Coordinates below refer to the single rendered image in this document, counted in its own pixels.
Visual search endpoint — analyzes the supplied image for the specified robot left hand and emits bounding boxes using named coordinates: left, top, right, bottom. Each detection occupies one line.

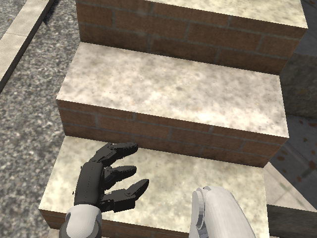
left=72, top=142, right=150, bottom=213

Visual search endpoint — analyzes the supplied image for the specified robot left forearm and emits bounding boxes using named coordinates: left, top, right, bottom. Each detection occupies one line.
left=58, top=204, right=102, bottom=238

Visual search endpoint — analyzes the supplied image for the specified robot right thigh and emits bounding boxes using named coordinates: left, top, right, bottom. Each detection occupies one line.
left=191, top=185, right=257, bottom=238

